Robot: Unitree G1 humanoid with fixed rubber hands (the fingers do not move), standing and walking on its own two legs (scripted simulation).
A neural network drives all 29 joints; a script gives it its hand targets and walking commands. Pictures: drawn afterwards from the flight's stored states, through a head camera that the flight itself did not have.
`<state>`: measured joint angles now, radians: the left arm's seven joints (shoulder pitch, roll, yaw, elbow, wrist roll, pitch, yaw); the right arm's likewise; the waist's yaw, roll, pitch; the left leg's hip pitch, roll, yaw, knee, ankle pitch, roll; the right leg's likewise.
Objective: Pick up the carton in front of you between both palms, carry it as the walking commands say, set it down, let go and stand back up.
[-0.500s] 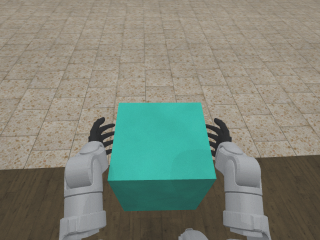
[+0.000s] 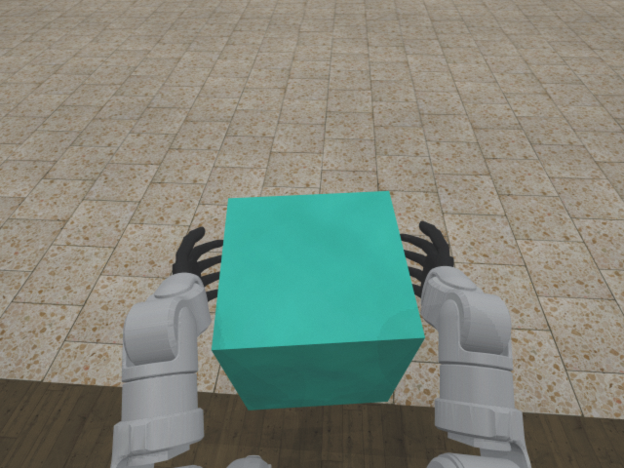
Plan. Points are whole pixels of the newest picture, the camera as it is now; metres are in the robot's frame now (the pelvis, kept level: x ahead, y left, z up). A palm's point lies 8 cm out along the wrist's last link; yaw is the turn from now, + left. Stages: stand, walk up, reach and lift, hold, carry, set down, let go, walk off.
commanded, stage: carry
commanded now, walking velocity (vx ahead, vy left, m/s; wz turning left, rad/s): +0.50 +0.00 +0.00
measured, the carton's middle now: (314, 307) +0.34 +0.01 +0.01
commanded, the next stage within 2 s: none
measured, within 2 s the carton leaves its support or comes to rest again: neither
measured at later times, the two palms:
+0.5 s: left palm (242, 165) +0.63 +0.15 +0.03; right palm (402, 176) +0.60 -0.15 +0.03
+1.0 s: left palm (271, 85) +0.93 +0.13 +0.04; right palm (395, 84) +0.94 -0.18 +0.03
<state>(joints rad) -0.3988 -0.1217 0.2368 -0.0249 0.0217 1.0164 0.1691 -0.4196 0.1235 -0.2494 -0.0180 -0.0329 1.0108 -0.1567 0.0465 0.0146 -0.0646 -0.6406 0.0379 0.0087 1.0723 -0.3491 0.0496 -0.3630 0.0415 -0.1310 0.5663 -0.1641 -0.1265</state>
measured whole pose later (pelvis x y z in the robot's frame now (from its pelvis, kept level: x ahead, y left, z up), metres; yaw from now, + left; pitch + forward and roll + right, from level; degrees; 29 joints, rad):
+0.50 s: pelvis +0.30 +0.03 -0.05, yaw -3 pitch +4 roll -1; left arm -0.39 -0.14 0.25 0.01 0.06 1.01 0.15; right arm -0.36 0.12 -0.24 0.01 -0.02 0.99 -0.16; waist -0.05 0.01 -0.06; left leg -0.41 -0.06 0.14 0.58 -0.12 0.15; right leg -0.59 -0.02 -0.01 1.20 -0.39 -0.04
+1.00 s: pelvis +0.61 -0.03 -0.07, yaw -1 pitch +4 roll +0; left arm -0.42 -0.12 0.21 -0.03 0.04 1.03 0.17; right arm -0.42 0.09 -0.24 -0.02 -0.01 1.02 -0.16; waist 0.05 0.01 -0.08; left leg -0.47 -0.02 0.01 1.28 -0.42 0.05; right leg -0.45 0.04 -0.15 0.56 -0.19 -0.12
